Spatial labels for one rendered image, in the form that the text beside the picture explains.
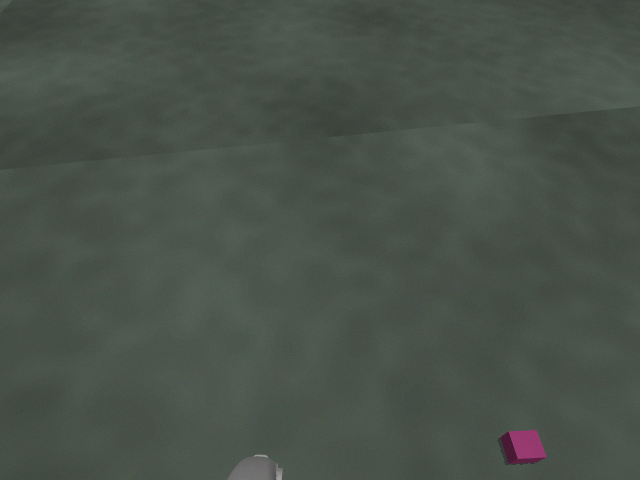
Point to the small box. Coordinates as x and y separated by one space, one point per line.
523 447

